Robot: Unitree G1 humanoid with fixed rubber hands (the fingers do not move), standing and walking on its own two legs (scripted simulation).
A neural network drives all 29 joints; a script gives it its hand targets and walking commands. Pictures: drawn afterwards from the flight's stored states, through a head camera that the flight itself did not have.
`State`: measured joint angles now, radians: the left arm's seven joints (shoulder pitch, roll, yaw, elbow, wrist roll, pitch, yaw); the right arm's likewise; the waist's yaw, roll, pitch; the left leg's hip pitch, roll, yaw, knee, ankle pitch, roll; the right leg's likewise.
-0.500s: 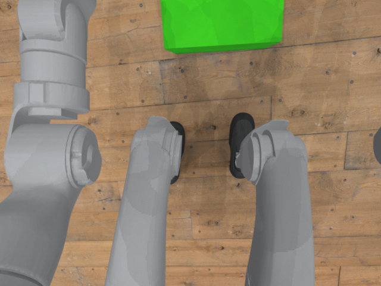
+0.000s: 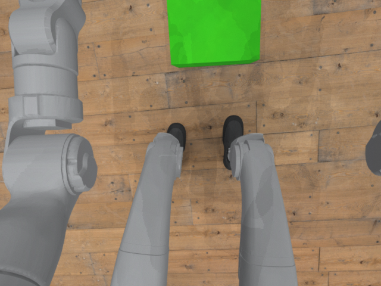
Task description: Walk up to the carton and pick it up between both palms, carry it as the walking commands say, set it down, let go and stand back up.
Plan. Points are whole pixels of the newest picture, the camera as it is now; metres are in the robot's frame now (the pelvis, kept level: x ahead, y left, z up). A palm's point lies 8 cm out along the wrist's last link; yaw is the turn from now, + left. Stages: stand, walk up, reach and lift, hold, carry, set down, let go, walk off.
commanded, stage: set down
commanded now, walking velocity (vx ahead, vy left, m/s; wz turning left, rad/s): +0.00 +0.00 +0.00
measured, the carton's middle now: (213, 21) +0.58 +0.00 -0.54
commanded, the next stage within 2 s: let go in 0.16 s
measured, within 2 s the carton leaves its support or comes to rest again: neither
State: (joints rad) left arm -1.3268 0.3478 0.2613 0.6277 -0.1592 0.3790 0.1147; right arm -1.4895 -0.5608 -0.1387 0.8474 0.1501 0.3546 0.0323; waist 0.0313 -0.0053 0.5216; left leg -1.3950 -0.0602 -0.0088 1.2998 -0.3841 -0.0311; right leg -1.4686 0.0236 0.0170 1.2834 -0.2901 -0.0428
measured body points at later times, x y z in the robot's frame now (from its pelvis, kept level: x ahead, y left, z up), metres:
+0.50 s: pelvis +0.06 +0.00 +0.08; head +0.35 -0.02 +0.42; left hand +0.50 +0.21 -0.05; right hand +0.53 -0.23 -0.05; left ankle +0.11 +0.13 -0.59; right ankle +0.15 -0.09 -0.59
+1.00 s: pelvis +0.12 +0.01 +0.14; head +0.22 +0.00 +0.58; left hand +0.33 +0.24 +0.06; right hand +0.35 -0.21 +0.05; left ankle +0.11 +0.13 -0.59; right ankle +0.15 -0.09 -0.59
